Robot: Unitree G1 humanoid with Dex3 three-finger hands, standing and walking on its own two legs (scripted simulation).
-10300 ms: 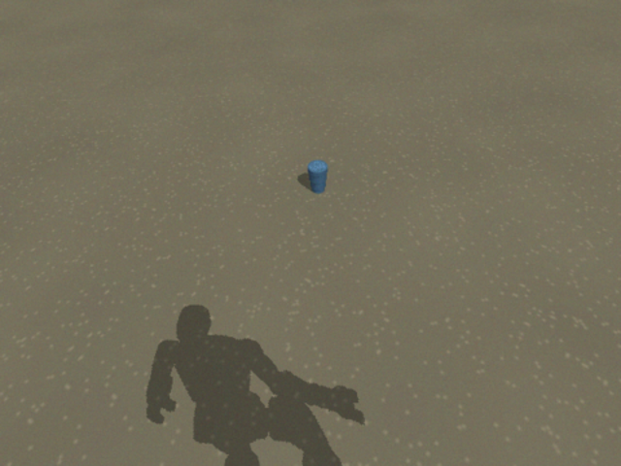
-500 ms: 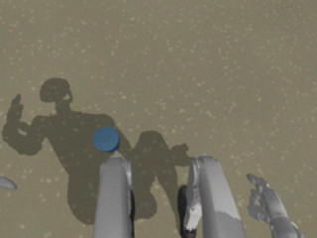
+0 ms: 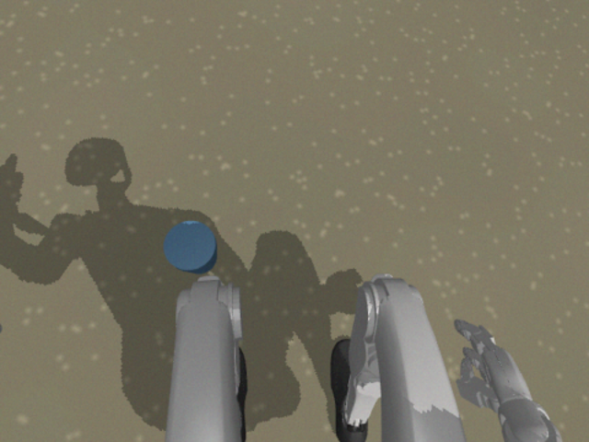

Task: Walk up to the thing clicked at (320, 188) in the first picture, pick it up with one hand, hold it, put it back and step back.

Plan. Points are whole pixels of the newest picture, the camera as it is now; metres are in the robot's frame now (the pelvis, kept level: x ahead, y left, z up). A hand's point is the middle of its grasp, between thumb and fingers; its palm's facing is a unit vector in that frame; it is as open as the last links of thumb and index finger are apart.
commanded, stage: go down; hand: left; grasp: from the side
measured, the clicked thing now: (196, 252) +0.40 +0.21 -0.34
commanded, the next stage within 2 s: approach in 0.58 s
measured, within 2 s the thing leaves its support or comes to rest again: neither
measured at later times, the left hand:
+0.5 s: hand out of the picture +0.33 +0.40 -0.04, palm faces +0.11 -0.99 -0.12, open 17.6 cm
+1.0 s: hand (38, 252) +0.35 +0.38 -0.11, palm faces +0.11 -0.99 +0.01, open 17.5 cm
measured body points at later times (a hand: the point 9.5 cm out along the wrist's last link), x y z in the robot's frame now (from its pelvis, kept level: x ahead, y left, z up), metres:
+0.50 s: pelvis +0.00 +0.00 -0.02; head +0.20 +0.07 +0.37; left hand +0.32 +0.45 -0.03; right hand +0.18 -0.27 -0.13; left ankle +0.08 +0.12 -0.38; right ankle +0.10 -0.12 -0.38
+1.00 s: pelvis -0.01 +0.00 -0.06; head +0.21 +0.09 +0.32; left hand +0.34 +0.43 -0.11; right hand +0.18 -0.27 -0.15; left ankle +0.08 +0.12 -0.38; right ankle +0.10 -0.12 -0.38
